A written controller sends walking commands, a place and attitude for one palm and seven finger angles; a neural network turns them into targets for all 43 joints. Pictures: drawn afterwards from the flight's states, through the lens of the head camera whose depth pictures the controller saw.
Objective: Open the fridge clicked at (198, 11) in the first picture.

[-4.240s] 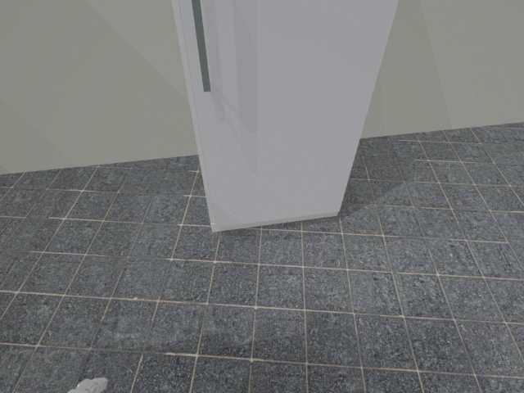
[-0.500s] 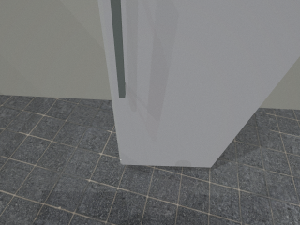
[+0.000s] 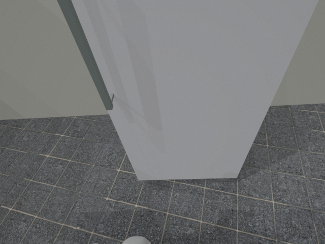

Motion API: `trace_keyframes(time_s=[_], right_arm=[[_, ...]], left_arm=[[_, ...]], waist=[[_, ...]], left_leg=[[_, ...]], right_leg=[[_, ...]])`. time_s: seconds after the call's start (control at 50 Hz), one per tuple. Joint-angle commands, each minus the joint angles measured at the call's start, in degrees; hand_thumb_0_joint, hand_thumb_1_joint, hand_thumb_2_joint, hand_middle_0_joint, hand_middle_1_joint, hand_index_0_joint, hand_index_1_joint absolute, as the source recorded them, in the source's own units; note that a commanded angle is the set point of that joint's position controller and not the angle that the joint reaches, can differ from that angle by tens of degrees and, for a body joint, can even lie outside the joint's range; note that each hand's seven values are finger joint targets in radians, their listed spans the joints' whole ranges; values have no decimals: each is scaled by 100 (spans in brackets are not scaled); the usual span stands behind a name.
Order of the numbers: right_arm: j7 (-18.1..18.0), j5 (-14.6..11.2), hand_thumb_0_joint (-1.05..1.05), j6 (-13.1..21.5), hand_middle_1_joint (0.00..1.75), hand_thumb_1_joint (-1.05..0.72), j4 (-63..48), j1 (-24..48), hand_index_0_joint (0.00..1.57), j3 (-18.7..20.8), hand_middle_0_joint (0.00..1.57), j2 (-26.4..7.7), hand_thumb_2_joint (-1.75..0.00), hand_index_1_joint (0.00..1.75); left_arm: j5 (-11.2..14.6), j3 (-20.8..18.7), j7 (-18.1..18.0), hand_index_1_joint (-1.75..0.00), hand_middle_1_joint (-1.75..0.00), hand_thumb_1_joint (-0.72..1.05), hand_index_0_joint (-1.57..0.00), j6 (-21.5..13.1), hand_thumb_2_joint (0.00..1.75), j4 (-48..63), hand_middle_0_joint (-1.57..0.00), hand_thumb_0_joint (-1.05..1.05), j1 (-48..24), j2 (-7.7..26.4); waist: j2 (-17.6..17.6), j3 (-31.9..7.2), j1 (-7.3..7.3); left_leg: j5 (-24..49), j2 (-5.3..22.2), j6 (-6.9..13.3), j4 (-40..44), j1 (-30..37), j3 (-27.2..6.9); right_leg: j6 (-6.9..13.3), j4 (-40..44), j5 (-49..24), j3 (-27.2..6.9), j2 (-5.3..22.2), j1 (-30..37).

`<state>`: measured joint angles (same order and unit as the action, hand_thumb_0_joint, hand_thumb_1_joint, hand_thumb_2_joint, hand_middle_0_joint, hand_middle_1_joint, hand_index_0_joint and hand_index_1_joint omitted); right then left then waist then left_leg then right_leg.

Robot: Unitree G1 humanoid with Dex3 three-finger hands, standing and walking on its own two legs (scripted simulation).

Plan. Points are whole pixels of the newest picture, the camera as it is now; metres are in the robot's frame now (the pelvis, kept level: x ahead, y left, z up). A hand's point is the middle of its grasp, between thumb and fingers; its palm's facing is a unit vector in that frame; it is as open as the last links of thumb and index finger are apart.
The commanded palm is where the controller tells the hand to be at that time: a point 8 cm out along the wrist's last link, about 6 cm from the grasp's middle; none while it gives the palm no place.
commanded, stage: come to a stop and stand still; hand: left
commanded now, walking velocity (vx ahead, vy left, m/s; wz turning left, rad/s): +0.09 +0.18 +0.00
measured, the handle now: (84, 36) +0.53 +0.21 +0.26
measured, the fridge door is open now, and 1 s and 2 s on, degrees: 0 0 0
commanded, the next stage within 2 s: look again from close up in 1.68 s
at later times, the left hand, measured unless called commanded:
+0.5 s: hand out of the picture -0.07 +0.26 -0.18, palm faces +0.08 -0.98 -0.16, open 7.4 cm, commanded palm none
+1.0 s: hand out of the picture +0.09 +0.20 -0.18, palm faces -0.04 -0.98 -0.18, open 7.3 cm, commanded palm none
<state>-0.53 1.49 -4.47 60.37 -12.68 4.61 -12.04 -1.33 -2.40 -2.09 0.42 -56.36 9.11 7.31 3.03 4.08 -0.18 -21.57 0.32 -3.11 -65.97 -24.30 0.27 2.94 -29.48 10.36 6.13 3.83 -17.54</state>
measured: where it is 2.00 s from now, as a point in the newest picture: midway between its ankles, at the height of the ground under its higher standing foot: outside the picture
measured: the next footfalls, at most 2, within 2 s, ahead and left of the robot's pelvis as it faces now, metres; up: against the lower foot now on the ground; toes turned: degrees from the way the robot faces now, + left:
left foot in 0.34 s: -0.07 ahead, +0.14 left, +0.00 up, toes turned +5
right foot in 0.94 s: +0.03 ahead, -0.09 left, +0.00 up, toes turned -6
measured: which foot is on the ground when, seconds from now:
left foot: up 0.00-0.32, down 0.34-0.98, up 1.00-1.00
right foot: down 0.00-0.34, up 0.36-0.92, down 0.94-1.00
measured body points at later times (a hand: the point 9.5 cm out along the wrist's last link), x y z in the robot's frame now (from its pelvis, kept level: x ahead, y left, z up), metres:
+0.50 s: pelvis -0.07 +0.07 +0.01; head -0.07 +0.11 +0.46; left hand -0.07 +0.31 -0.16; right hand -0.13 -0.16 -0.13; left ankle -0.11 +0.14 -0.74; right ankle -0.03 -0.08 -0.65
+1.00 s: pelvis -0.01 +0.04 -0.01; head +0.02 +0.03 +0.44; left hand +0.09 +0.25 -0.16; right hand -0.13 -0.14 -0.16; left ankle -0.10 +0.14 -0.74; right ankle -0.01 -0.08 -0.74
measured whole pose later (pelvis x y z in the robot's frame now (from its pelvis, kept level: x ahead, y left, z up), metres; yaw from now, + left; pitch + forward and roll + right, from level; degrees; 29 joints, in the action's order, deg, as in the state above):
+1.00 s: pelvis -0.01 +0.04 -0.01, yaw +0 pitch +1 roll -2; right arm -3.2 0.5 1.0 67.7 -26.3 0.4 -3.8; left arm -0.7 -1.7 -1.5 -1.0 -61.1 6.8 7.6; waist 2.3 2.6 3.9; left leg -25.0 2.9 -0.3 -31.9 -7.2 4.0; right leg 0.3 -29.2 15.4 6.4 0.9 -14.8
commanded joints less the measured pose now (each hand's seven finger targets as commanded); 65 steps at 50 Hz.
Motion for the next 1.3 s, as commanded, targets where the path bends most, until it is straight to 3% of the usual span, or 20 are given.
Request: trace_keyframes(time_s=[0.0, 0.1, 0.2, 0.26, 0.28, 0.3, 0.32, 0.34, 0.36, 0.4, 0.5, 0.6, 0.76, 0.84, 0.88, 0.94, 1.0, 1.14, 1.22, 1.28], right_arm=[[73, 38, 0, 15, 30, -90, -331, -218, 20, 82, 20, -325, -90, 30], [132, 28, 0, 9, 30, -90, -373, -357, 20, 52, 20, -315, -90, 30], [141, -27, 0, 126, 30, -90, -221, -1071, 20, -31, 20, -177, -90, 30], [63, -47, 0, 240, 30, -90, 117, -2049, 20, -94, 20, -57, -90, 30], [-4, -23, 0, 289, 30, -90, 187, -2270, 20, -111, 20, -155, -90, 30], [-70, 57, 0, 346, 30, -90, 121, -2177, 20, -74, 20, -456, -90, 30], [-155, 24, 0, 335, 30, -90, -224, -1421, 20, -14, 20, -858, -90, 30], [-194, 30, 0, 349, 30, -90, -451, -937, 20, -94, 20, -839, -90, 30], [-202, 57, 0, 413, 30, -90, -489, -537, 20, -161, 20, -862, -90, 30], [-216, -16, 0, 553, 30, -90, -364, -454, 20, -231, 20, -537, -90, 30], [-327, -52, 0, 703, 30, -90, 139, -1568, 20, -256, 20, -303, -90, 30], [-439, -15, 0, 722, 30, -90, 455, -2168, 20, -296, 20, -126, -90, 30], [-412, 28, 0, 680, 30, -90, 688, -2285, 20, -342, 20, 87, -90, 30], [-363, 17, 0, 610, 30, -90, 696, -2081, 20, -277, 20, 46, -90, 30], [-344, -37, 0, 608, 30, -90, 672, -1996, 20, -256, 20, 85, -90, 30], [-248, -160, 0, 640, 30, -90, 490, -1896, 20, -344, 20, 550, -90, 30], [-275, -141, 0, 470, 30, -90, 411, -1497, 20, -249, 20, 402, -90, 30], [-175, -80, 0, 247, 30, -90, 168, -993, 20, -116, 20, 316, -90, 30], [-93, -57, 0, 269, 30, -90, -2, -956, 20, -67, 20, 78, -90, 30], [-95, -2, 0, 405, 30, -90, -257, -494, 20, -17, 20, -555, -90, 30]], left_arm=[[5, -312, -98, -30, -30, 90, -20, -57, 90, 170, -20, 0, 633, 1245], [-76, -346, -47, -30, -30, 90, -20, -7, 90, 246, -20, 0, 571, 1390], [-145, -397, 3, -30, -30, 90, -20, 53, 90, 196, -20, 0, 421, 1585], [-80, -372, 11, -30, -30, 90, -20, 121, 90, 61, -20, 0, 243, 1483], [-29, -317, 28, -30, -30, 90, -20, 151, 90, 25, -20, 0, 248, 1263], [42, -231, 48, -30, -30, 90, -20, 175, 90, 31, -20, 0, 387, 833], [69, -207, 60, -30, -30, 90, -20, 219, 90, 123, -20, 0, 476, 507], [25, -228, 109, -30, -30, 90, -20, 207, 90, 180, -20, 0, 392, 597], [-28, -274, 192, -30, -30, 90, -20, 205, 90, 96, -20, 0, 606, 649], [-78, -302, 245, -30, -30, 90, -20, 192, 90, -204, -20, 0, 931, 753], [-47, -241, 242, -30, -30, 90, -20, 108, 90, -331, -20, 0, 927, 716], [-33, -200, 222, -30, -30, 90, -20, 169, 90, -281, -20, 0, 636, 621], [46, 7, 179, -30, -30, 90, -20, 99, 90, -197, -20, 0, -12, 245], [66, 17, 138, -30, -30, 90, -20, 14, 90, -218, -20, 0, -26, 230], [77, -6, 108, -30, -30, 90, -20, -58, 90, -367, -20, 0, 362, 311], [99, -78, -35, -30, -30, 90, -20, -228, 90, -660, -20, 0, 1049, 920], [55, -65, -99, -30, -30, 90, -20, -226, 90, -588, -20, 0, 798, 864], [-13, -211, -131, -30, -30, 90, -20, -79, 90, -317, -20, 0, 289, 958], [-3, -247, -76, -30, -30, 90, -20, 21, 90, -62, -20, 0, -76, 1036], [25, -155, -40, -30, -30, 90, -20, 156, 90, 49, -20, 0, 81, 563]], waist=[[-1178, -471, -237], [-1381, -265, -158], [-1639, -453, 6], [-1405, -451, 404], [-719, -284, 497], [850, 30, 468], [1545, 764, 263], [807, 1097, 79], [686, 674, -165], [453, 662, -254], [380, 204, 113], [431, 314, 269], [742, 167, 375], [768, 50, 311], [396, -177, 87], [-901, -844, -49], [-1464, -548, -74], [-1094, -303, 32], [-1059, -164, 223], [1017, -45, 57]], left_leg=[[334, 190, -61, 173, -516, -273], [43, 156, -2, 1045, 89, 71], [-527, -141, 215, 2468, 1312, 647], [9, -274, 399, 4269, 2526, 856], [-64, -94, 463, 4945, 2673, 546], [-1386, 893, 696, 5919, 2300, -944], [-2389, 2067, 801, 6532, 959, -2156], [-2228, 2224, 953, 6720, 129, -2188], [-2144, 1979, 949, 6609, 92, -2146], [-1216, 1341, 463, 6296, 494, -1146], [430, 1344, 324, 5742, 2126, -919], [2250, 1700, 522, 5432, 2476, -1013], [4316, 1438, 1037, 4841, 2297, -552], [4389, 1316, 1010, 4458, 2173, -460], [3918, 1100, 734, 4049, 1870, -284], [153, 426, 181, 3357, 213, 213], [-948, 454, 142, 2651, 477, 161], [-227, 325, 41, 2546, 703, 282], [945, 322, 77, 3635, 1643, 388], [1578, 1589, 808, 5140, 792, -1089]], right_leg=[[343, 1602, 389, -1681, 1488, 824], [217, 2165, 2193, -1846, 1447, 65], [61, 2681, 2507, -1577, 1189, -285], [-300, 2324, 2644, -1126, 778, -819], [-413, 1526, 2614, -861, 464, -1138], [-541, -237, 2182, -352, -191, -1668], [-520, -1551, 1632, -319, -446, -2072], [-398, -2137, 1258, -851, -253, -1844], [-408, -2730, 868, -977, -297, -1648], [-436, -3176, 230, -924, -382, -1732], [-514, -3266, -40, -904, -311, -2371], [-548, -3073, 252, -843, -143, -2426], [-454, -1541, 875, -284, -100, -1198], [-363, -360, 782, -72, -254, -442], [-352, 726, -394, -50, -208, 534], [399, 483, -4003, -1509, 1612, 2532], [711, 542, -5007, -1348, 1577, 1674], [634, 683, -3229, -1078, 1444, 741], [240, 527, -1105, -855, 1117, -320], [-427, -822, 1190, -51, -71, 11]])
